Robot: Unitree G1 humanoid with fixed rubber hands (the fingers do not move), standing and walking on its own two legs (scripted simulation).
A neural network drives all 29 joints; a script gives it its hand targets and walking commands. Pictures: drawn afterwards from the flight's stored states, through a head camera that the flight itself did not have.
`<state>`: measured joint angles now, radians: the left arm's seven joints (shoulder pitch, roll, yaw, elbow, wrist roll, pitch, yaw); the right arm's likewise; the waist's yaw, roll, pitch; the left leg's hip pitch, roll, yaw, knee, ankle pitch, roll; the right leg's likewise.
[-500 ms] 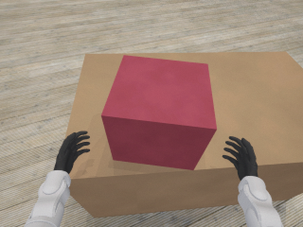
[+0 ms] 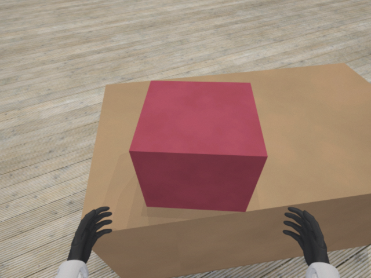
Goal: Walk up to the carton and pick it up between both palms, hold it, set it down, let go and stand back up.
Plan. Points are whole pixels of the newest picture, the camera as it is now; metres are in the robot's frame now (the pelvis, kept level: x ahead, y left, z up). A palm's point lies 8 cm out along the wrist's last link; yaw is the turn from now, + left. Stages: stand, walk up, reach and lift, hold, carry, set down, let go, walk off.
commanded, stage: set down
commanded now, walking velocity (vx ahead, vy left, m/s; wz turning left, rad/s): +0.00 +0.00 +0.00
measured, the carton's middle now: (197, 145) +0.46 +0.01 +0.00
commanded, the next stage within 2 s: none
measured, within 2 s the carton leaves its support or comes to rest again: neither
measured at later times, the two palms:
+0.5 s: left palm (96, 267) +0.15 +0.23 -0.05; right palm (317, 270) +0.17 -0.24 -0.07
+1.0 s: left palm (115, 260) +0.18 +0.20 -0.08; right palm (313, 263) +0.19 -0.25 -0.08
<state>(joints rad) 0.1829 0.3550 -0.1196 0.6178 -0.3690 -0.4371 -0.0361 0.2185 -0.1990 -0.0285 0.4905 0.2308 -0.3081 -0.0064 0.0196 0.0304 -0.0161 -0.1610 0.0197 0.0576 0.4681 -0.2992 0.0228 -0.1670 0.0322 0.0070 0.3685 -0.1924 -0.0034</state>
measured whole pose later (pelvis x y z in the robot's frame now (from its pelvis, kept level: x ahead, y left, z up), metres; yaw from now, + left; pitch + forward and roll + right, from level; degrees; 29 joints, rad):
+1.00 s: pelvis +0.04 -0.04 +0.00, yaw +2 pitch +3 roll +0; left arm 0.29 0.23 0.04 0.44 0.00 0.08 -0.05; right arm 0.23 -0.14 0.05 0.75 0.12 -0.27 -0.04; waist 0.01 -0.05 -0.03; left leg -0.13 0.04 0.02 0.37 -0.30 -0.03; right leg -0.18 0.06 -0.03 0.38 -0.26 -0.05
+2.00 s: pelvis -0.05 -0.04 +0.00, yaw +0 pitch +0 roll +1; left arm 0.03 0.20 0.02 0.57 0.02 0.49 0.01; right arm 0.04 -0.09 -0.12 0.78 -0.04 0.10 -0.01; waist 0.02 -0.01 0.08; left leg -0.26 0.02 0.05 0.48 -0.22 -0.01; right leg -0.31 0.03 -0.01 0.47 -0.17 -0.04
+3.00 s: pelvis +0.03 -0.02 +0.00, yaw -1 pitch +2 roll -1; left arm 0.31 0.21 0.00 0.40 0.00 0.11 0.02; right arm 0.18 -0.17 -0.05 0.82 0.05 -0.31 0.06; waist 0.01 -0.01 -0.03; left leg -0.15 0.04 0.06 0.41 -0.30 0.00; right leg -0.18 0.05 0.01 0.36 -0.22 -0.02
